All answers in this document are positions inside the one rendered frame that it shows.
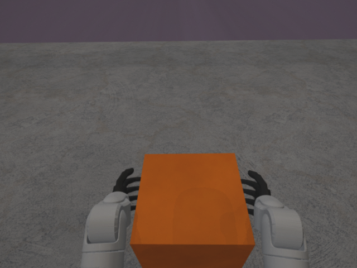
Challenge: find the right robot forearm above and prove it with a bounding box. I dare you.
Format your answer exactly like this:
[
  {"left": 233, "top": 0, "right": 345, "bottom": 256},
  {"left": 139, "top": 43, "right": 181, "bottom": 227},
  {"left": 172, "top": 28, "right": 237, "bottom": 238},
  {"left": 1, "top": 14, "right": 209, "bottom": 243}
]
[{"left": 254, "top": 195, "right": 310, "bottom": 268}]

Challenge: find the robot left hand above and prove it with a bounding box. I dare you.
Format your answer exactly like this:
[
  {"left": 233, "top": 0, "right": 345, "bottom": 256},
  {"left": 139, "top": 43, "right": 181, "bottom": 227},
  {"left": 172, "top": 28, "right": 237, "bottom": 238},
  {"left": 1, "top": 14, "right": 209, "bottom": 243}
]
[{"left": 113, "top": 168, "right": 141, "bottom": 211}]

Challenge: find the left robot forearm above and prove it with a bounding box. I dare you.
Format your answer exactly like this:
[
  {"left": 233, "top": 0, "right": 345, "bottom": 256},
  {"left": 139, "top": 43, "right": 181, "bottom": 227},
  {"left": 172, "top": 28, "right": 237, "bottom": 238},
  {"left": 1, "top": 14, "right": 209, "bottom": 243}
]
[{"left": 80, "top": 192, "right": 131, "bottom": 268}]

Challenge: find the robot right hand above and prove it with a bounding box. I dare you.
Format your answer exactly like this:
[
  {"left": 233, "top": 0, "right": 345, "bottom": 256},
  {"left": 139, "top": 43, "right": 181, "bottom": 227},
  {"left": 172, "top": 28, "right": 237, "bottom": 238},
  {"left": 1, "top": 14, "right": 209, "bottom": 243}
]
[{"left": 241, "top": 170, "right": 271, "bottom": 215}]

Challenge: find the carton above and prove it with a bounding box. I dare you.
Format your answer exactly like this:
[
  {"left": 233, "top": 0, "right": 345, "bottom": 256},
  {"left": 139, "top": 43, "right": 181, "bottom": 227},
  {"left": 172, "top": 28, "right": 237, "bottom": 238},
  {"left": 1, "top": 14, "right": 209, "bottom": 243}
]
[{"left": 130, "top": 153, "right": 255, "bottom": 268}]

